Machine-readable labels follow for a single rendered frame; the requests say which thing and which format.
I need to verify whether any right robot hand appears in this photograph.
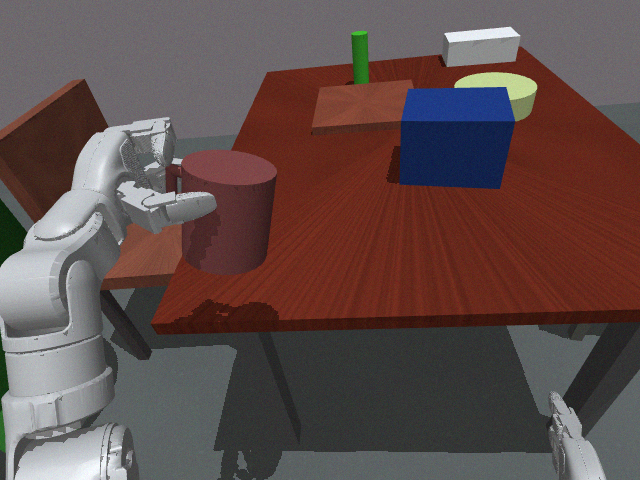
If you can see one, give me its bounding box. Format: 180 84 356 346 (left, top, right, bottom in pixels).
548 391 607 480

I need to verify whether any left robot hand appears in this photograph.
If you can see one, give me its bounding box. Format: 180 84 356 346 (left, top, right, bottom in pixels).
71 117 217 234

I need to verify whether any left robot arm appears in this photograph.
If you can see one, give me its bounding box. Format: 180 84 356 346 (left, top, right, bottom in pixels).
0 189 140 480

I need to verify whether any potted plant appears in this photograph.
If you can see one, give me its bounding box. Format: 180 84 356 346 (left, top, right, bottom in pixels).
0 199 87 453

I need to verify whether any table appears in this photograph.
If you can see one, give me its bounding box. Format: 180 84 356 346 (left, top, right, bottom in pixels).
150 46 640 446

